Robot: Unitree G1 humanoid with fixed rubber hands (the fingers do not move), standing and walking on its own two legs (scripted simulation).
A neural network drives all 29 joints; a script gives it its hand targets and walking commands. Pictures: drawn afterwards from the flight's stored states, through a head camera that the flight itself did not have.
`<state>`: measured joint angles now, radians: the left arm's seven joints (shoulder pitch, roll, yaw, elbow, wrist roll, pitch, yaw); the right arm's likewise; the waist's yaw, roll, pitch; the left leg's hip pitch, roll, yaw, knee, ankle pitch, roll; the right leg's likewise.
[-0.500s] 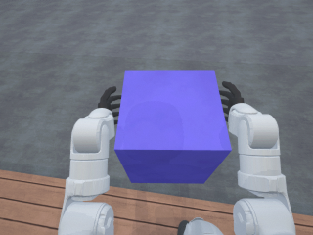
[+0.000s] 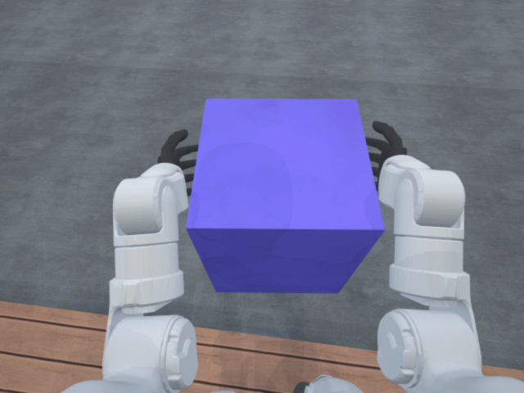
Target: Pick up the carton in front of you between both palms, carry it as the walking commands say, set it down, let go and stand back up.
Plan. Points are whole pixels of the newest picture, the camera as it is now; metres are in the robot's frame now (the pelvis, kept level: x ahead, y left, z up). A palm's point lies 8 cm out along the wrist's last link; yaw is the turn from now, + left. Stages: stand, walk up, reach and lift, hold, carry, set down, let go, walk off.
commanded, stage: carry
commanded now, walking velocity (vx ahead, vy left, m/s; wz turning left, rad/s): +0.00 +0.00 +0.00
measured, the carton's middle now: (278, 206) +0.37 +0.00 +0.04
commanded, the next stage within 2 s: none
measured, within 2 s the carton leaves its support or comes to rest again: neither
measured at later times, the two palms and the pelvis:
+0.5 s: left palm (148, 198) +0.33 +0.17 +0.13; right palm (390, 189) +0.34 -0.13 +0.13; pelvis -0.02 +0.01 +0.00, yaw +1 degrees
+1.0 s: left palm (165, 149) +0.41 +0.16 +0.12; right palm (376, 131) +0.44 -0.14 +0.13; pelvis +0.07 +0.00 +0.01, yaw +0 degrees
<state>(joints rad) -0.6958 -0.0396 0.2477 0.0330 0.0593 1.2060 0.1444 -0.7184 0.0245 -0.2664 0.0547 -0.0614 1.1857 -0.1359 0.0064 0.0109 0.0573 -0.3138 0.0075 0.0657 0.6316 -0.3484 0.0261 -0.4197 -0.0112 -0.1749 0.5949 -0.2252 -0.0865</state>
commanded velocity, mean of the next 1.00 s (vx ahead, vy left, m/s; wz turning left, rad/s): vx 0.27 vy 0.00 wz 0.00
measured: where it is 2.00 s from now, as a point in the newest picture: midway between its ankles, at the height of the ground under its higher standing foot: (270, 264)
